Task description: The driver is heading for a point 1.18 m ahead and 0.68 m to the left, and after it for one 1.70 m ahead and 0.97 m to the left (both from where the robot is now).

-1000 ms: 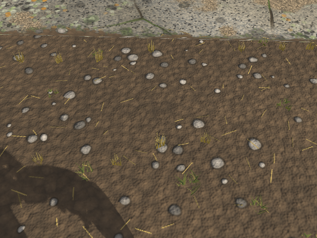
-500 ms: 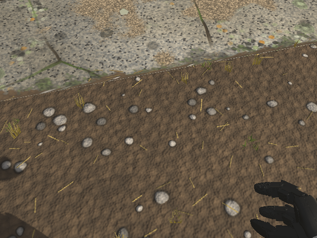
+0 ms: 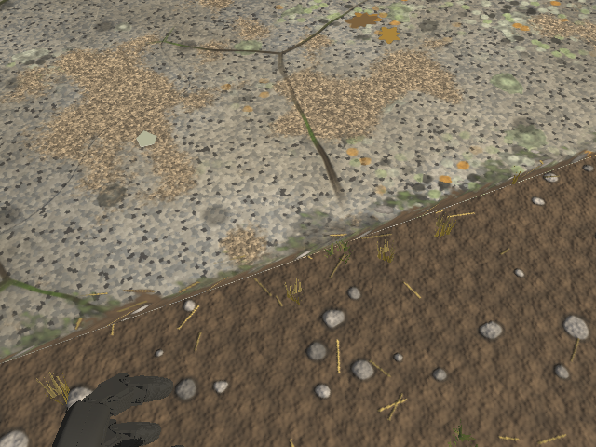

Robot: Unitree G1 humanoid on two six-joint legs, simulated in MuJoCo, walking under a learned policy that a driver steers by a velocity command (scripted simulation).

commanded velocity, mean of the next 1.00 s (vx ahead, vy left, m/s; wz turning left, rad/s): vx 1.00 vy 0.00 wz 0.93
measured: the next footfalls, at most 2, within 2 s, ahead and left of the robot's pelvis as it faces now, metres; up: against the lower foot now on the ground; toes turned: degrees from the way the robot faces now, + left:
left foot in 0.36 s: +0.50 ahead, +0.12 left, +0.00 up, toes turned +23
right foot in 0.76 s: +0.94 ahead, +0.16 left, +0.00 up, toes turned +45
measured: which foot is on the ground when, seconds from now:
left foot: up 0.00-0.34, down 0.36-0.78, up 0.80-1.00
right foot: down 0.00-0.36, up 0.38-0.74, down 0.76-1.00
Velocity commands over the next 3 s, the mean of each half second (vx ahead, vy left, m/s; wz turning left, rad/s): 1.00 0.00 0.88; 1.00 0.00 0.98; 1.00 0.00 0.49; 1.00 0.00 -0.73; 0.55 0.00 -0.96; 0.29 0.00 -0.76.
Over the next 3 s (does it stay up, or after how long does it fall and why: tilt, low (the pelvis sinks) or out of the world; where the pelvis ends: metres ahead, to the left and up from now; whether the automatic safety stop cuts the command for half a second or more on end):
stays up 1.74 1.50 0.02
